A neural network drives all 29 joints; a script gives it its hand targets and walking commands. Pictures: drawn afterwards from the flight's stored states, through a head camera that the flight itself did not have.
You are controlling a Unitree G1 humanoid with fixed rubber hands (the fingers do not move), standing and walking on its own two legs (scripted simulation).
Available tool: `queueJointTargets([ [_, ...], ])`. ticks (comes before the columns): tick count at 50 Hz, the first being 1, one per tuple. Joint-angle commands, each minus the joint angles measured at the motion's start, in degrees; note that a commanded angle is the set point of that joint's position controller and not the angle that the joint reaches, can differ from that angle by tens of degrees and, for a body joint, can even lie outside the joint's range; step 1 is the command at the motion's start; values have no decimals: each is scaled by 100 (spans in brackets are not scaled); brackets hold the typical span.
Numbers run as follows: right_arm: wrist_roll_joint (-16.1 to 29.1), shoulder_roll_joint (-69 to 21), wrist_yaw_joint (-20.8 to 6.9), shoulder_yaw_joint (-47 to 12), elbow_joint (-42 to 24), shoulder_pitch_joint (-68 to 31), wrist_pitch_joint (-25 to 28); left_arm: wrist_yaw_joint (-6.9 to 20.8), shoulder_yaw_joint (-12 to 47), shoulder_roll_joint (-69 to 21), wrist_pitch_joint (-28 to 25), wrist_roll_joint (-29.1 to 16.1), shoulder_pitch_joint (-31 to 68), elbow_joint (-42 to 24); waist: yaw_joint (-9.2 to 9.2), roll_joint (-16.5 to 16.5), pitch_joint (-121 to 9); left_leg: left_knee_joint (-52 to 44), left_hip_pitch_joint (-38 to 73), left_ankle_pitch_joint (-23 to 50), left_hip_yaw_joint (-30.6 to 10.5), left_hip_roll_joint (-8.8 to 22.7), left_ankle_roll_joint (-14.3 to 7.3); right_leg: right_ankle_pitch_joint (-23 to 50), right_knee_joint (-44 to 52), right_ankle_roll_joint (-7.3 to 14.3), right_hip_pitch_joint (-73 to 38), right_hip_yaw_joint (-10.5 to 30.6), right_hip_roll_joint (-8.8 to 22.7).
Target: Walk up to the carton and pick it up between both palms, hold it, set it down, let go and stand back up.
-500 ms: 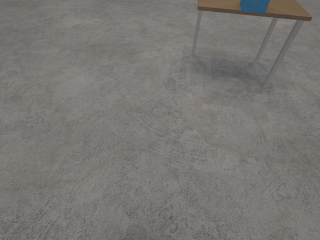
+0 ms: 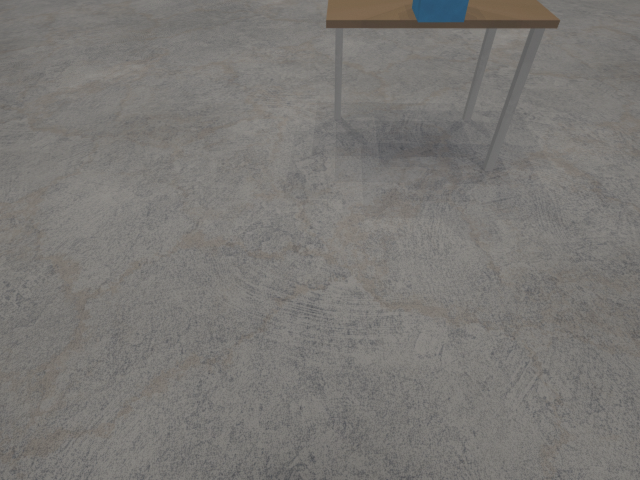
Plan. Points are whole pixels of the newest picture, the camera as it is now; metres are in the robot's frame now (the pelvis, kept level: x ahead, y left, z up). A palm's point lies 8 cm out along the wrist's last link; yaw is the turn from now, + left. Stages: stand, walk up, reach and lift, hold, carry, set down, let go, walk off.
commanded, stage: walk up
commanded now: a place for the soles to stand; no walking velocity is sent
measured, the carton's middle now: out of the picture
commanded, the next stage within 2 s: none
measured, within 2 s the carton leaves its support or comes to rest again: neither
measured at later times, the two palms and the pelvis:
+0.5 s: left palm (206, 317) +0.41 +0.24 -0.11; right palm out of the picture +0.16 -0.39 -0.09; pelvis +0.23 -0.06 -0.01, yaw -9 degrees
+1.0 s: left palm (259, 246) +0.61 +0.18 -0.14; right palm (582, 280) +0.51 -0.44 -0.09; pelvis +0.48 -0.12 -0.02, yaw -9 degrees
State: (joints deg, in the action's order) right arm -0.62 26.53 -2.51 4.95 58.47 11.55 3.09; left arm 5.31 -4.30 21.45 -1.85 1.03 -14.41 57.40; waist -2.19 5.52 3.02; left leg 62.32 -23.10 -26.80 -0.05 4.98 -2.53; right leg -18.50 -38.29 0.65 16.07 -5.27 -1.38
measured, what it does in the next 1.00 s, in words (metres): walks ahead: left foot, then right foot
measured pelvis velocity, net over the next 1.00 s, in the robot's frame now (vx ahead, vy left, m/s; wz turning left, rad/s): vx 0.48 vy -0.12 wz -0.16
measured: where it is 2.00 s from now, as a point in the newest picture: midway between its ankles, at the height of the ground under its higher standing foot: (411, 301)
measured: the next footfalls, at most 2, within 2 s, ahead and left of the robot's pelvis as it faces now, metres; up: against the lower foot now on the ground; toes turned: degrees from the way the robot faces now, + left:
left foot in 0.12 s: +0.18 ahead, +0.11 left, +0.00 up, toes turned +4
right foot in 0.50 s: +0.41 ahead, -0.23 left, +0.00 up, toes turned -14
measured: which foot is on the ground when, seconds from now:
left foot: up 0.00-0.10, down 0.12-0.56, up 0.58-0.84, down 0.86-1.00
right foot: down 0.00-0.14, up 0.16-0.48, down 0.50-0.90, up 0.92-1.00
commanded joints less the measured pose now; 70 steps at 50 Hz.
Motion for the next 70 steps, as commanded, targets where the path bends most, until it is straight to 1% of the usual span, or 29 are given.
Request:
queueJointTargets([
  [1,29,1239,-60,222,-685,21,235,-186,-432,2112,-272,71,677,-874,316,-1674,140,-1252,-573,-173,-476,427,95,-1278,2396,1433,113,2611,2008],
  [4,-6,1167,-46,221,-657,352,289,-136,-355,1910,-271,6,771,-927,448,-1486,197,-2114,415,739,202,132,71,-1261,2061,1210,756,1816,1611],
  [6,-75,1423,46,473,-267,1732,371,-99,-203,1473,-235,41,1033,-1023,1169,-125,-440,-2760,3020,989,131,-117,57,-1687,123,827,2443,1004,964],
  [7,-222,1996,148,633,-178,2368,388,-111,-95,1053,-211,69,976,-1103,1544,1561,-678,-4316,3338,-1842,-1997,937,-149,-1708,-2324,493,3306,357,-364],
  [8,-71,2249,138,618,-612,1581,403,-154,-65,1228,-214,30,600,-1170,1065,1306,-644,-5773,3037,-3717,-5157,2172,-768,-1304,-3295,282,3611,1300,-445],
  [11,107,1668,231,427,-903,498,485,-178,-212,1765,-297,30,608,-807,482,-422,135,-5148,2166,-1411,-3343,2000,-885,-240,-3131,50,3365,1603,356],
  [14,63,1341,190,307,-910,415,531,-88,-240,1710,-251,-8,527,-681,352,410,430,-4951,1580,129,-1795,1564,-829,54,-2393,-124,2693,1362,682],
  [24,-45,1694,120,325,-941,247,420,189,-310,1437,-177,-76,1498,-870,163,397,324,-4298,923,1334,69,1313,-788,318,-101,156,606,-23,521],
  [26,-7,1275,116,193,-862,406,359,72,-566,1815,-211,-86,-48,-363,-662,-768,-755,-1423,-37,3267,855,682,-404,336,268,365,-2201,-74,52],
  [27,101,920,114,79,-928,552,363,2,-725,2357,-220,-83,-998,-287,-1053,-2164,-1237,917,-1235,2399,1077,-219,-81,-1311,1143,921,-3172,2270,1303],
  [28,194,1040,185,49,-1112,644,390,-66,-686,2730,-220,-225,-980,-410,-803,-2622,-1635,1310,-2141,-154,167,-725,-64,-1066,2194,1492,-3593,4894,2569],
  [30,244,1314,226,45,-895,372,432,-224,-574,2293,-203,-274,-133,-762,-362,-895,-1170,1627,-1899,306,-520,-115,-152,466,1771,1490,-2589,3815,2423],
  [33,197,1114,187,89,-605,915,341,-305,-408,1854,-322,-151,364,-1011,182,-1260,-643,418,-1097,326,-383,250,-31,980,1667,1344,-1113,2089,1954],
  [38,25,1155,-33,95,-788,509,331,-276,-430,1952,-450,-84,620,-1202,155,-1670,55,-1303,-969,524,-43,510,176,-77,2100,1600,-80,1778,2078],
  [41,23,1068,-76,152,-688,974,429,-198,-346,1776,-429,-99,1187,-1329,595,-1690,-273,-2319,691,1522,344,250,61,-278,1434,1155,786,944,1642],
  [43,-73,1407,20,397,-312,1944,468,-172,-165,1289,-398,-45,1142,-1381,1131,-21,-759,-2491,2871,1461,419,-146,-10,-560,-633,802,2229,414,1097],
  [44,-200,1883,121,572,-299,2515,473,-152,-67,944,-383,-36,1034,-1308,1441,1034,-857,-3706,3371,-877,-1501,737,-401,-362,-2593,483,3078,-107,214],
  [45,-29,2260,108,557,-683,2248,494,-210,-82,1155,-399,-120,830,-1448,1205,1123,-1009,-5132,3274,-1545,-4788,2102,-1206,-1196,-3399,258,3505,762,-315],
  [46,119,2138,133,549,-833,1521,452,-291,-174,1729,-384,-56,952,-1249,978,-67,-737,-5041,2796,-1978,-5034,2420,-1703,-1056,-3676,140,3393,1129,241],
  [50,-8,1667,211,397,-1007,694,448,-231,-262,1697,-337,23,667,-863,447,196,-155,-4673,1147,-1199,-2745,1883,-1323,-830,-2765,10,2787,1129,871],
  [56,-60,1815,125,420,-1138,38,460,-24,-340,1594,-337,-15,646,-758,156,779,84,-4429,-33,-1189,-1310,1656,-1084,-260,-979,157,1387,606,873],
  [58,-44,1601,95,290,-1151,-408,413,-34,-456,1604,-338,12,146,-528,-273,602,-10,-3833,-1196,-1342,-523,1202,-798,350,-542,205,-204,45,541],
  [59,-82,1262,113,205,-1123,-275,395,-64,-555,1770,-370,23,-240,-306,-493,-384,-165,-2849,-1892,-1037,-200,895,-606,65,-589,235,-1459,47,326],
  [60,-94,986,100,124,-1122,-268,406,-119,-676,2028,-386,7,-1009,-148,-920,-1374,-448,-754,-2512,30,470,267,-449,-1365,124,394,-2255,824,475],
  [61,45,706,147,29,-1280,-369,422,-208,-696,2481,-443,-1,-1363,-263,-1016,-2685,-507,1279,-3327,-290,237,-693,-165,-2941,2143,956,-2058,4369,2130],
  [62,53,1177,235,93,-1297,-479,385,-228,-648,2776,-404,-142,-725,-449,-628,-1892,-410,1563,-3216,-392,-685,-549,-152,-3162,2870,1372,-1703,5774,2714],
  [63,107,1363,229,95,-1064,-381,372,-288,-597,2583,-424,-178,-305,-644,-439,-1013,-229,1481,-3071,-13,-816,-91,-163,-2617,2460,1350,-1551,4871,2667],
  [65,112,1241,200,106,-754,115,409,-391,-499,2107,-449,-115,-60,-786,-86,-1038,-25,830,-2662,403,-637,114,-20,-717,1893,1177,-1234,3429,2428],
  [70,39,1110,42,86,-587,176,337,-403,-438,2054,-531,-66,50,-770,79,-1497,204,-741,-1747,364,-290,294,119,406,1852,1499,-514,2147,2318],
])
